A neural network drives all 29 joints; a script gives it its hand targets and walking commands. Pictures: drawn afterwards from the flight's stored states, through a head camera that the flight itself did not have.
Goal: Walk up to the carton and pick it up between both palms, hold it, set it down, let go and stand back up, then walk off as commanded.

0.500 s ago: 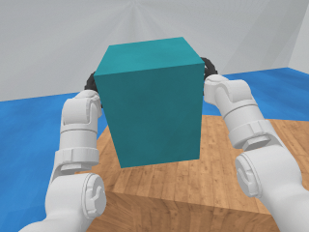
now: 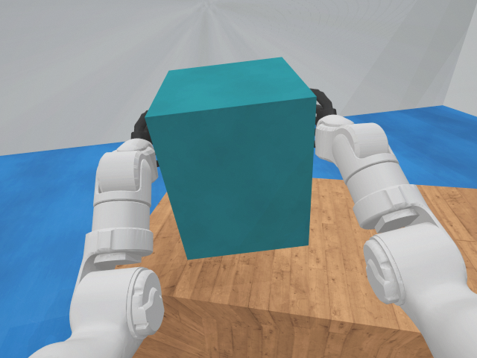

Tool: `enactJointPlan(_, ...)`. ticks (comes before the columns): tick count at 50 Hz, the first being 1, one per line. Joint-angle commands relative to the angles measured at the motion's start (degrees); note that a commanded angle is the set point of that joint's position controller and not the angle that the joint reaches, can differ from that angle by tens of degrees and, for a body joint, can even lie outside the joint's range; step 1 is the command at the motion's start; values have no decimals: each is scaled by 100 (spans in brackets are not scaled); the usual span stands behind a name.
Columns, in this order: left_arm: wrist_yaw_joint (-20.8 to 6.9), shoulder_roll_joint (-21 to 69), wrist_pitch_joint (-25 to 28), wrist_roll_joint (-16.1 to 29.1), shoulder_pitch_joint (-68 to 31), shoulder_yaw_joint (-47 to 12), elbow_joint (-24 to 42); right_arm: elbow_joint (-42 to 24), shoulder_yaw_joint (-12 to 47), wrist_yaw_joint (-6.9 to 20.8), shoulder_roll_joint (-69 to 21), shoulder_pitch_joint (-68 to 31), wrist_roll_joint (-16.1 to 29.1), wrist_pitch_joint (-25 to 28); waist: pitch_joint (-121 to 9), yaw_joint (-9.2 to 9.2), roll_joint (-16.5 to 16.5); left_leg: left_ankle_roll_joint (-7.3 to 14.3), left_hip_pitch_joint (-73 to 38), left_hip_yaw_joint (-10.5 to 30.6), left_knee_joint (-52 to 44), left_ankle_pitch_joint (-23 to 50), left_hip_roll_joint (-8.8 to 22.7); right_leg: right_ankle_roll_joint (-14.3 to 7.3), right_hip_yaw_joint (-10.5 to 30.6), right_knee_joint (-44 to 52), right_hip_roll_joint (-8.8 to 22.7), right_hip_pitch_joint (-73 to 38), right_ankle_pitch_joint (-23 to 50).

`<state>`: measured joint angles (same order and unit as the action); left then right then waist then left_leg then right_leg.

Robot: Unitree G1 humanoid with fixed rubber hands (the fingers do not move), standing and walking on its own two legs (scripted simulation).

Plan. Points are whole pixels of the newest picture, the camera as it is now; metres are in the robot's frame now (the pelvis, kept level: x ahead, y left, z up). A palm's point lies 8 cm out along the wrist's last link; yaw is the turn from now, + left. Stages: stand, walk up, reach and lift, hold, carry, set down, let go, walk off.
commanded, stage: hold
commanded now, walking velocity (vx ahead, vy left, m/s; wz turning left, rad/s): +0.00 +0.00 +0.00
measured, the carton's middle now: (236, 155) +0.37 -0.01 +0.26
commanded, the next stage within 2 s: none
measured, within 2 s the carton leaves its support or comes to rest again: neither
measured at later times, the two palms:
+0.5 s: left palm (143, 151) +0.36 +0.14 +0.28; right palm (325, 131) +0.36 -0.15 +0.30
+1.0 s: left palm (143, 152) +0.36 +0.14 +0.28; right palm (325, 130) +0.36 -0.15 +0.30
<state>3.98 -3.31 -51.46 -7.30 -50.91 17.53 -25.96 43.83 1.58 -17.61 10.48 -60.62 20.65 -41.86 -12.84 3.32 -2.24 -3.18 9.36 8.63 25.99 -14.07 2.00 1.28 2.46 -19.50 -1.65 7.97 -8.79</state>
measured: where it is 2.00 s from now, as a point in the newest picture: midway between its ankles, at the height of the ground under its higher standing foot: outside the picture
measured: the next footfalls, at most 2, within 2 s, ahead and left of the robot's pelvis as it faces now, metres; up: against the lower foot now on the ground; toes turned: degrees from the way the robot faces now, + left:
none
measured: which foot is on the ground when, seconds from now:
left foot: down 0.00-1.00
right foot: down 0.00-1.00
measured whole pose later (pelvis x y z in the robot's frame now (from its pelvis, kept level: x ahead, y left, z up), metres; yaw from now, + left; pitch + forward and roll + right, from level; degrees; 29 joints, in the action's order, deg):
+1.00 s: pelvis +0.00 +0.00 +0.00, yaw +0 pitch -3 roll -2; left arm 4.2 -3.3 -51.4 -7.2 -51.0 17.5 -26.2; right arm 44.0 1.8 -17.6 10.6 -60.6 20.9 -42.0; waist -13.0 3.4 -2.3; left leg -3.2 9.6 8.6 26.1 -14.0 2.0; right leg 1.3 2.8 -19.5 -1.8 8.0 -8.8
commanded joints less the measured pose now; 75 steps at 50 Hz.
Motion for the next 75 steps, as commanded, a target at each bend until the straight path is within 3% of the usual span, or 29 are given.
enactJointPlan(1,-844,3360,788,1285,-6401,-2190,1771,-2305,1157,1033,-4456,-5478,1360,231,-2270,62,-81,-53,152,-569,-497,1509,-501,103,-175,44,-404,-1584,1392)
enactJointPlan(75,-820,3367,811,1330,-6468,-2155,1667,-2330,1155,1025,-4492,-5585,1377,223,-2333,47,5,-14,138,-582,-484,1441,-495,111,-150,68,-406,-1491,1354)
